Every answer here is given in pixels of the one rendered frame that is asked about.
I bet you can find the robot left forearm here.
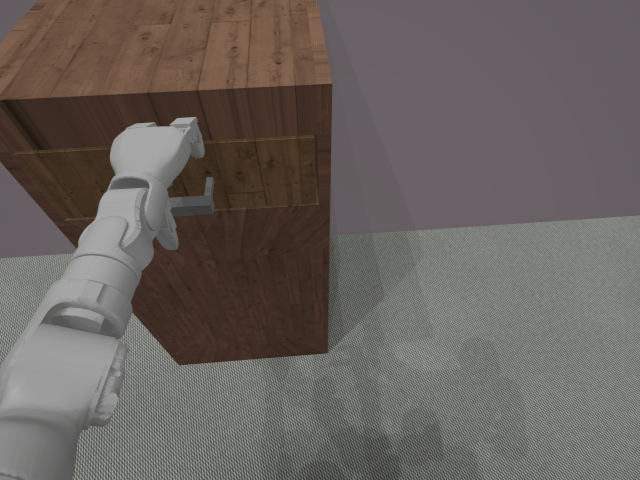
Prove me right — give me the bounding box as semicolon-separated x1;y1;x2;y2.
0;171;168;403

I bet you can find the handle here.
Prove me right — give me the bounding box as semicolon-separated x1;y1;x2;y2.
169;177;215;217

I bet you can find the left robot upper arm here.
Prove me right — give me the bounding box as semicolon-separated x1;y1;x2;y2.
0;323;129;480

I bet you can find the drawer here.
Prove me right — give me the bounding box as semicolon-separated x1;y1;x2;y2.
13;135;316;218

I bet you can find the robot left hand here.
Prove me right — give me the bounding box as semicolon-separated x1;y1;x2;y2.
110;117;205;250

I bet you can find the cabinet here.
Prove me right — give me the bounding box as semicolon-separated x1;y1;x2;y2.
0;0;332;365

